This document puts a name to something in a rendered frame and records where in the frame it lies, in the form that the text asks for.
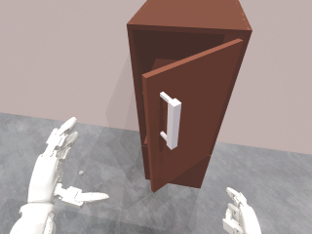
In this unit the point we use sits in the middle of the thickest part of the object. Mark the left robot forearm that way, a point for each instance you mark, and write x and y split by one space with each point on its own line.
36 218

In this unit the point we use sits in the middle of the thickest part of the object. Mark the cupboard door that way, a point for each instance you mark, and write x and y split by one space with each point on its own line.
201 84

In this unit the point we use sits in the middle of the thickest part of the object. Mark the robot left hand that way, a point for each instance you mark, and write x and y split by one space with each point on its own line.
44 186

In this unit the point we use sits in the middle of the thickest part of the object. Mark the handle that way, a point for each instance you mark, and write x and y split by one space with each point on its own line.
173 119

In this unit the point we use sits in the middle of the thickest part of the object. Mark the robot right hand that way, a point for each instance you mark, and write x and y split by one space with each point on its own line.
245 221

